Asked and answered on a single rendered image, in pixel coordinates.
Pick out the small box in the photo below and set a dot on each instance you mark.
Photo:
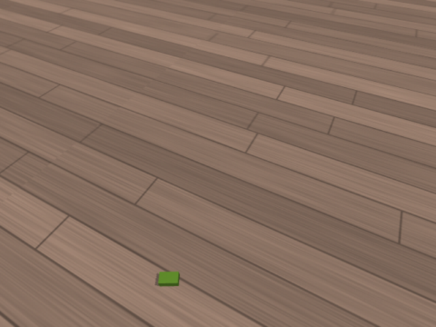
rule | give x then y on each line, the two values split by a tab
168	279

